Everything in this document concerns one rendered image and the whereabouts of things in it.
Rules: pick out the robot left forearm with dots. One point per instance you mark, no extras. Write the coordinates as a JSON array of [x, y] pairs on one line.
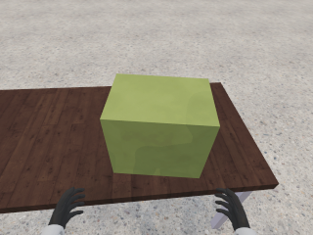
[[53, 229]]

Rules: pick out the left robot hand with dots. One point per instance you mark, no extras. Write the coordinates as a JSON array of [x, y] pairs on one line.
[[61, 214]]

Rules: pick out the carton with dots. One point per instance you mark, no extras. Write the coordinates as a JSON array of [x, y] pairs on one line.
[[159, 125]]

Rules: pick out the right robot hand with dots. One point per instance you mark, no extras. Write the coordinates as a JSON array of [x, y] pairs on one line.
[[235, 212]]

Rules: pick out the table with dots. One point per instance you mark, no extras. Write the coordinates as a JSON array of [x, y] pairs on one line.
[[51, 139]]

